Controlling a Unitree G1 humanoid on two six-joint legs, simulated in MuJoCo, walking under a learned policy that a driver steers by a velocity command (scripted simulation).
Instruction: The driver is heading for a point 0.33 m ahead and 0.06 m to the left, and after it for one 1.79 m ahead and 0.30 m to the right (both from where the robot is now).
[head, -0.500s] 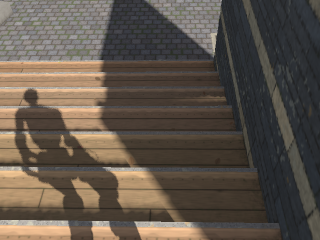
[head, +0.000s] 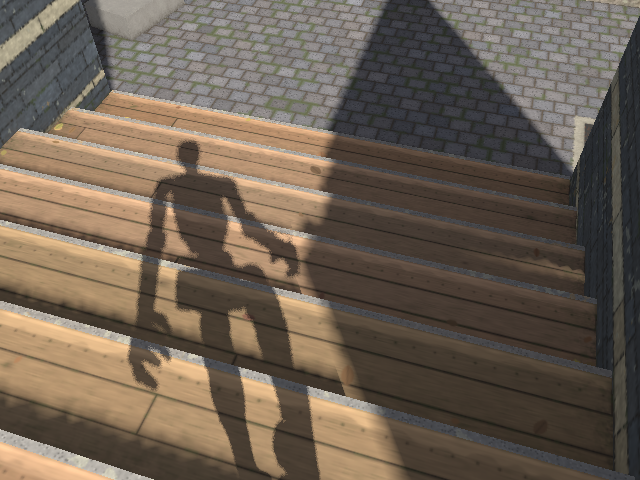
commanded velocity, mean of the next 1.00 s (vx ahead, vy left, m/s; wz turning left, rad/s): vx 0.18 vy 0.00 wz -0.13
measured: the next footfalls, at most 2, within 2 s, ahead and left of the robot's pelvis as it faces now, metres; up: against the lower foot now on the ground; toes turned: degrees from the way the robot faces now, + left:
left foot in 0.10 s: +0.24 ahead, +0.09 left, -0.15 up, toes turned +11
right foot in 0.60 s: +0.27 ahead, -0.09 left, -0.15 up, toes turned +1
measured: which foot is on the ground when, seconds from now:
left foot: up 0.00-0.08, down 0.10-0.60, up 0.62-1.00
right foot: down 0.00-0.10, up 0.12-0.58, down 0.60-1.00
